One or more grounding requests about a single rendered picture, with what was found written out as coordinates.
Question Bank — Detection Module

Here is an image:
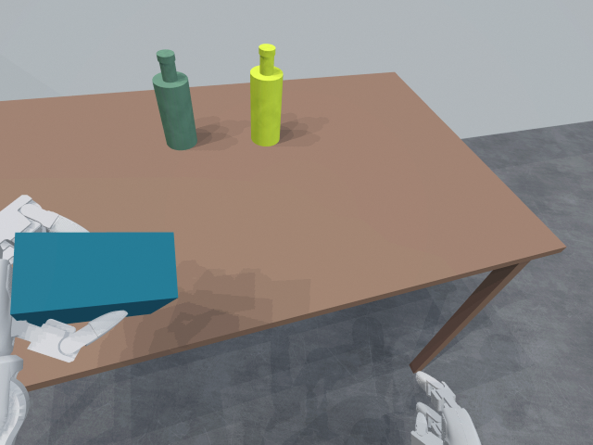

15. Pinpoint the sponge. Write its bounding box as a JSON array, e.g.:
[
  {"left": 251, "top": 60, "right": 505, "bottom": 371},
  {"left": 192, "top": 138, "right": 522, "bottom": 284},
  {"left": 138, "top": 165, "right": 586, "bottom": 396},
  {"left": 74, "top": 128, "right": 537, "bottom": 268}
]
[{"left": 10, "top": 232, "right": 178, "bottom": 327}]

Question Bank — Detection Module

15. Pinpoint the robot left forearm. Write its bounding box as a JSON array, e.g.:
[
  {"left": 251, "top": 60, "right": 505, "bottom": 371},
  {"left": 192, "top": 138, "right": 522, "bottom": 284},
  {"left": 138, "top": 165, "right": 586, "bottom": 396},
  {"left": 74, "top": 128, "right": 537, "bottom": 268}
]
[{"left": 0, "top": 355, "right": 30, "bottom": 445}]

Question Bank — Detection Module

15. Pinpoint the table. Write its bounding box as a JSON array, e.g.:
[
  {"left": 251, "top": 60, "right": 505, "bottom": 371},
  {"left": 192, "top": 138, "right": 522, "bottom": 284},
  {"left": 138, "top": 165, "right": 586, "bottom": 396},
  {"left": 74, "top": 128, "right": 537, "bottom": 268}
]
[{"left": 0, "top": 72, "right": 566, "bottom": 392}]

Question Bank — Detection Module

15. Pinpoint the right robot hand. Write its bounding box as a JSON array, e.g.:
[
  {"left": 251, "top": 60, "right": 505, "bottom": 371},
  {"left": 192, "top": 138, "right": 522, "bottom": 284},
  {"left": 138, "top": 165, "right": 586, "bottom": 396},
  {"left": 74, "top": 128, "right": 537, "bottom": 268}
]
[{"left": 410, "top": 371, "right": 481, "bottom": 445}]

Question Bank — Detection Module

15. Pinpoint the left robot hand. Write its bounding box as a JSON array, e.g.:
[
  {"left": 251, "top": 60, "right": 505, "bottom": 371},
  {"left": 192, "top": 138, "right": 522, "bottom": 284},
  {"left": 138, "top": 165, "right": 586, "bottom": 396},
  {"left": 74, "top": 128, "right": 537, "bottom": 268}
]
[{"left": 0, "top": 195, "right": 128, "bottom": 362}]

